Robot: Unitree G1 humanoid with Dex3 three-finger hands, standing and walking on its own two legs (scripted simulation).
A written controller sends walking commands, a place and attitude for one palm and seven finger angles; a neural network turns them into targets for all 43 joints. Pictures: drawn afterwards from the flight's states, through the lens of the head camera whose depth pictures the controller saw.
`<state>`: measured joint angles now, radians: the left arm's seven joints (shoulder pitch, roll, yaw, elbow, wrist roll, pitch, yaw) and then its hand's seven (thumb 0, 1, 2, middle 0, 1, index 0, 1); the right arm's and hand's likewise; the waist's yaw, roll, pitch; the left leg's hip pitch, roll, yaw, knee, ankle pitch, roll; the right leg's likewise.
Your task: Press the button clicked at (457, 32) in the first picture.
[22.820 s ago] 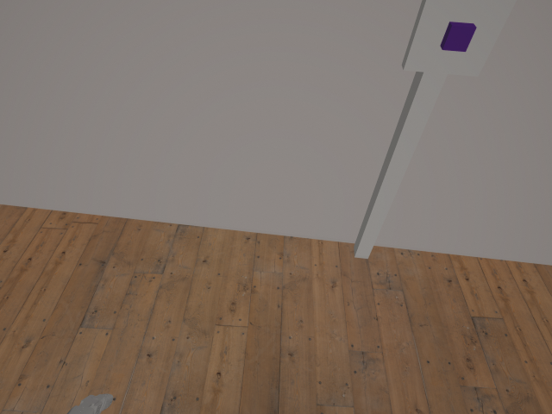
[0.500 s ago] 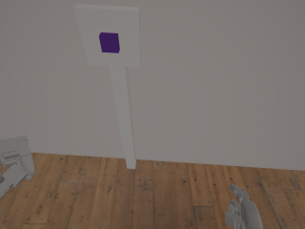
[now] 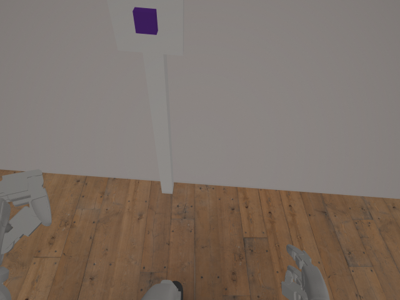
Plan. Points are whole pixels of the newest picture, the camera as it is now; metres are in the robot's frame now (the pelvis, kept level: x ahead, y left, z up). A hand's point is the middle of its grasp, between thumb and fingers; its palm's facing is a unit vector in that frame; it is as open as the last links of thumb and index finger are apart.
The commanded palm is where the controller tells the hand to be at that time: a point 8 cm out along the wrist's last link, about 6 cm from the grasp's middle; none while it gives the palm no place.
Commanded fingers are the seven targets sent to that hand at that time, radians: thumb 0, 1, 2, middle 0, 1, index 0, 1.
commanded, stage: step back with the hand held close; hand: left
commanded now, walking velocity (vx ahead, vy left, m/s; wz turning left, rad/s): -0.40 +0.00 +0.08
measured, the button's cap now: (146, 20) +0.68 +0.22 +0.20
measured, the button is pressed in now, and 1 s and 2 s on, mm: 0 0 0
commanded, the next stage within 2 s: stop stepping back and stand still in 0.04 s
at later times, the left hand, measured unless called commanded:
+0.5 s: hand out of the picture +0.03 +0.21 +0.20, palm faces +0.44 -0.80 -0.42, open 3.1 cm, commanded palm -0.01 +0.24 +0.19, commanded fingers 0.00 0.90 0.90 -1.30 -1.50 -1.30 -1.50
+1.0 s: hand out of the picture -0.08 +0.18 +0.17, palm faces +0.51 -0.72 -0.47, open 3.1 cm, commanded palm -0.13 +0.22 +0.19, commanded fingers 0.00 0.90 0.90 -1.30 -1.50 -1.30 -1.50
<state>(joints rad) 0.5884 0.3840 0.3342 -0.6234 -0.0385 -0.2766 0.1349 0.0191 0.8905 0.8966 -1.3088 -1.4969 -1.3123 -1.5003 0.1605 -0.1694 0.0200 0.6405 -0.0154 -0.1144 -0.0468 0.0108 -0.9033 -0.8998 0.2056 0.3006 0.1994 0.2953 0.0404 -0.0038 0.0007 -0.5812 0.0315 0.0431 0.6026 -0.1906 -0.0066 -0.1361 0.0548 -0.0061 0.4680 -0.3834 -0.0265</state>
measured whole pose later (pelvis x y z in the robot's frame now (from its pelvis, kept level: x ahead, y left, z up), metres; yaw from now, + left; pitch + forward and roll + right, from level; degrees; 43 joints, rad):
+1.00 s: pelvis -0.23 -0.07 +0.00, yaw +6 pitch -2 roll +4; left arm 0.56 0.30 0.35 -0.44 0.01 -0.26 0.10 0.02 0.89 0.90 -1.31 -1.50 -1.32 -1.50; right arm 0.23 -0.23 -0.03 0.76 -0.02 -0.09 -0.06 0.02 -0.90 -0.90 0.21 0.30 0.20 0.30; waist 0.04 0.01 -0.01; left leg -0.53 0.00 -0.02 1.20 -0.28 0.01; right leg -0.37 -0.03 -0.06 0.63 -0.27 -0.07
